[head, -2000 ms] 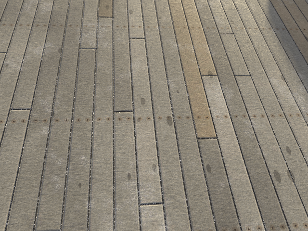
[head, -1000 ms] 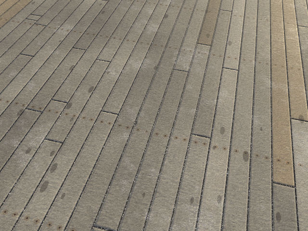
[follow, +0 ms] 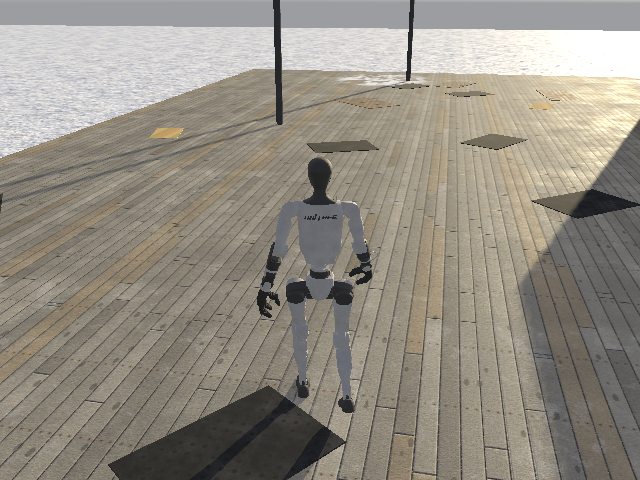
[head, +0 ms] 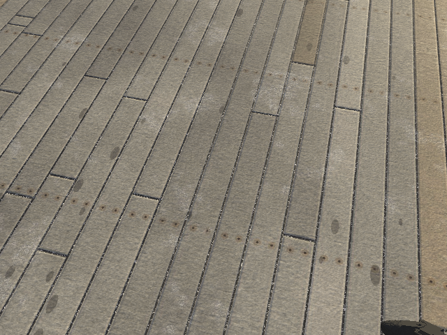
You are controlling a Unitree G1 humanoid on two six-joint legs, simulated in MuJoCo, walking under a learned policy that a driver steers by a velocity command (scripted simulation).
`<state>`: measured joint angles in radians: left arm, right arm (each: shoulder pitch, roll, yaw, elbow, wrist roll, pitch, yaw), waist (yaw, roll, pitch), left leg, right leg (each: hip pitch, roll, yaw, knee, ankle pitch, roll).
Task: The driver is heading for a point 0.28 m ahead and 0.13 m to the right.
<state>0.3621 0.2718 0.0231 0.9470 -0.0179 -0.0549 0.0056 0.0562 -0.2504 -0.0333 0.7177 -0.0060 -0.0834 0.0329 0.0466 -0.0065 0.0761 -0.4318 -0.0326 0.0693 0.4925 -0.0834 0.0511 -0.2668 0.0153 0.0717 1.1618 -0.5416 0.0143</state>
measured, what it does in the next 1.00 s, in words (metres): walks ahead: right foot, then left foot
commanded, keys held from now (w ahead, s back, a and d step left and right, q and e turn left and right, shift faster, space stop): e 0.28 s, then no key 0.72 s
